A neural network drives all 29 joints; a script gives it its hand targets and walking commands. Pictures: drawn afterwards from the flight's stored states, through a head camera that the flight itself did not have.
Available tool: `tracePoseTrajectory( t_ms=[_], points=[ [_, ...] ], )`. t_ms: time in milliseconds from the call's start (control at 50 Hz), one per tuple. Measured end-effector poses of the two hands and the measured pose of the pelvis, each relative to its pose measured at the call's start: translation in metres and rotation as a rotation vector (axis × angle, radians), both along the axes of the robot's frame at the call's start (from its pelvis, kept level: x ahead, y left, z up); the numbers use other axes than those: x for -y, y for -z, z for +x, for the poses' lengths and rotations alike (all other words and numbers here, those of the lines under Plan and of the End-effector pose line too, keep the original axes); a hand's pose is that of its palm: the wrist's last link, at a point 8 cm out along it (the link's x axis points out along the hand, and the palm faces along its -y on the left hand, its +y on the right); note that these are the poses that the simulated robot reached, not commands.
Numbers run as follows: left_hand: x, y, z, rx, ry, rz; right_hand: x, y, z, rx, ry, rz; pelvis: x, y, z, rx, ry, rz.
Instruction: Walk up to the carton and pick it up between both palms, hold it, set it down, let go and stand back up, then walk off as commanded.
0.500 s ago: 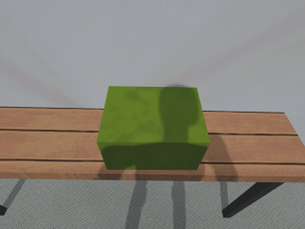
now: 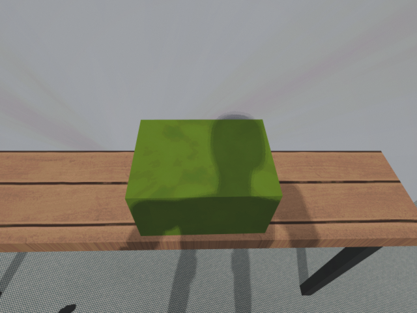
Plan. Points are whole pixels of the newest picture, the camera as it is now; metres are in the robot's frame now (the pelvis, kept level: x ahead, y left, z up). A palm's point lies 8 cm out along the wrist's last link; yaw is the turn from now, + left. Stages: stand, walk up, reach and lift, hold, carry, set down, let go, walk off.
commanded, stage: reach and lift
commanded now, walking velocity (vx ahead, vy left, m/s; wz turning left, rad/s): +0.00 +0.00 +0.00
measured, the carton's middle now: (202, 176) +0.40 +0.02 +0.02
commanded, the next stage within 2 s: none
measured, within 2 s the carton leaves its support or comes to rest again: neither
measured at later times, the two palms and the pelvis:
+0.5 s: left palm (52, 312) +0.15 +0.28 -0.07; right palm (354, 310) +0.16 -0.27 -0.07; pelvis +0.01 +0.00 +0.00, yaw +1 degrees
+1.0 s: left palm (56, 303) +0.15 +0.26 -0.01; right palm (354, 312) +0.15 -0.24 -0.02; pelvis +0.00 +0.01 +0.01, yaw -1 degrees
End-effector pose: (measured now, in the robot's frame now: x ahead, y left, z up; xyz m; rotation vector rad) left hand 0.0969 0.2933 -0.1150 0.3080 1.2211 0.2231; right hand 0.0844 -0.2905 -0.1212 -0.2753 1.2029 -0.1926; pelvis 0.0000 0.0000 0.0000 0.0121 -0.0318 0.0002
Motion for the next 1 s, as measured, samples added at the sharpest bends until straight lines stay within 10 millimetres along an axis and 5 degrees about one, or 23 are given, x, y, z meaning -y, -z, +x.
tracePoseTrajectory(
  t_ms=[140,240,500,740,1000],
  points=[
    [0.018,0.009,0.057,0.021,0.007,-0.027,-0.011,0.006,0.060,0.165,-0.078,0.032,0.004,0.024,-0.015,0.011,-0.033,-0.012],
    [0.036,-0.007,0.080,0.142,0.023,-0.080,-0.022,-0.011,0.079,0.261,-0.078,0.033,0.005,0.021,-0.009,0.035,-0.022,-0.023],
    [0.009,-0.045,0.048,0.201,-0.036,-0.041,-0.020,-0.054,0.077,0.362,-0.051,0.019,0.000,0.003,0.009,0.073,-0.009,-0.023],
    [0.030,-0.078,0.067,0.345,0.006,-0.097,-0.054,-0.068,0.074,0.419,-0.023,0.111,-0.007,-0.006,0.002,0.075,0.012,-0.016],
    [0.037,-0.100,0.054,0.481,-0.028,-0.129,-0.048,-0.105,0.066,0.541,-0.034,0.082,-0.005,-0.009,0.000,0.078,0.022,-0.010]
  ],
)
